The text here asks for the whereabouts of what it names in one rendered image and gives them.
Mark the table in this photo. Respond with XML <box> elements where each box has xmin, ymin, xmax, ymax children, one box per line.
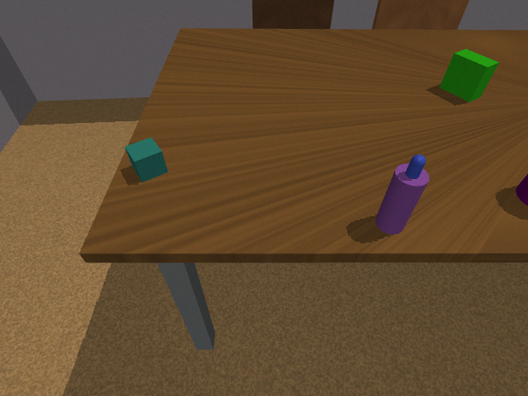
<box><xmin>79</xmin><ymin>28</ymin><xmax>528</xmax><ymax>350</ymax></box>

